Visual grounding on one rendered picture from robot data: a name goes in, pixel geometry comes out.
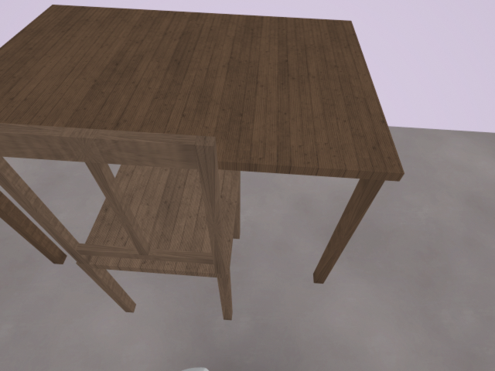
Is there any table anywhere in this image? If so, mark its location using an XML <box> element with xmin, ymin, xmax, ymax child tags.
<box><xmin>0</xmin><ymin>5</ymin><xmax>404</xmax><ymax>284</ymax></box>

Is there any chair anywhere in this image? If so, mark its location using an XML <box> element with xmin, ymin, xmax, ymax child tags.
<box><xmin>0</xmin><ymin>123</ymin><xmax>241</xmax><ymax>320</ymax></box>

